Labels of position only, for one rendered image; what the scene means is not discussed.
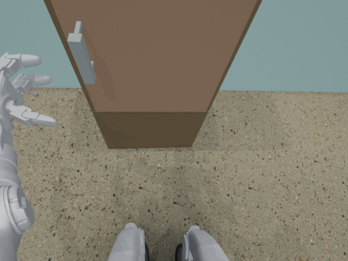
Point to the left robot thigh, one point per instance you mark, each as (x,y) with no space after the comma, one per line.
(128,246)

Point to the left robot hand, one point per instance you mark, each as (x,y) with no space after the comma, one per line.
(22,84)

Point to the cupboard door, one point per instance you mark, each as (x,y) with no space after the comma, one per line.
(156,55)

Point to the left robot shin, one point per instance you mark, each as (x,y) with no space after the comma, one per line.
(129,225)

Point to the handle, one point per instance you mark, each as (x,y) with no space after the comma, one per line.
(80,53)

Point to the left robot upper arm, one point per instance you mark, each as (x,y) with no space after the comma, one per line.
(16,215)

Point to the robot left forearm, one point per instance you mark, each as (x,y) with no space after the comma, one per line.
(8,156)

